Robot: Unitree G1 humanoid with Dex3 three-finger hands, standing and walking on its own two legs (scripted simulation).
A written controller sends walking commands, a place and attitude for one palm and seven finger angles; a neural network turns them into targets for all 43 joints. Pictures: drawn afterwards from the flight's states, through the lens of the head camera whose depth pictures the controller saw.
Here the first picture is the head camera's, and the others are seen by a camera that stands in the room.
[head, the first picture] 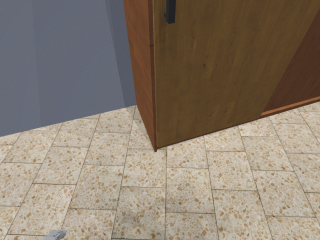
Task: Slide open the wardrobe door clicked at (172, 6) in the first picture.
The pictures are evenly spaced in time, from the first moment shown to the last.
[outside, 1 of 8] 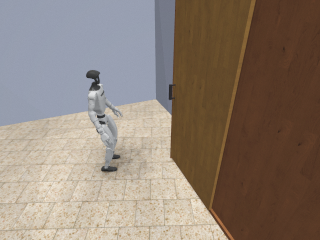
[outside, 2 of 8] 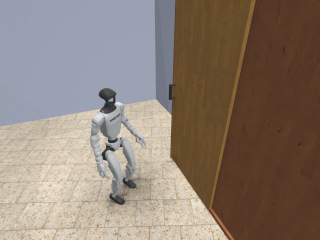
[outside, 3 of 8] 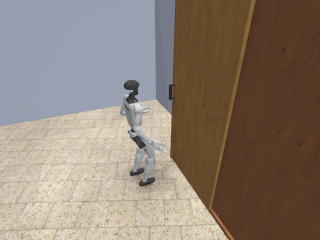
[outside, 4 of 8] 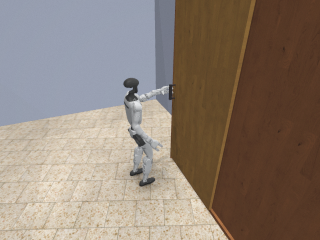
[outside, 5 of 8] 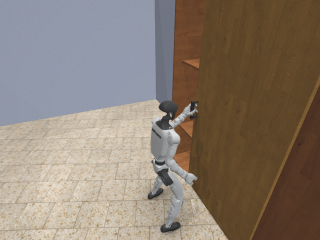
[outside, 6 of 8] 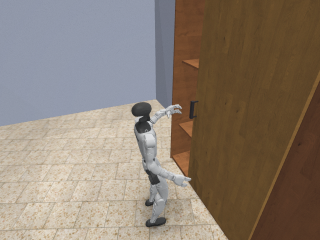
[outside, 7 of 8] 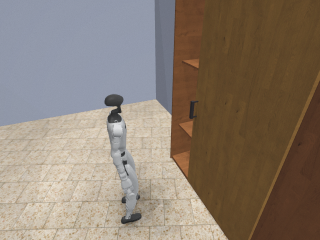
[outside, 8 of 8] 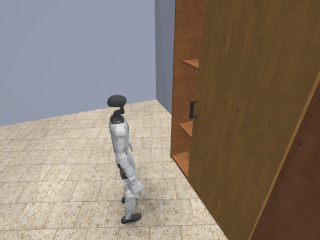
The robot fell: no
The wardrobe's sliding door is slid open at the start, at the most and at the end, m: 0.00 0.47 0.46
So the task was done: yes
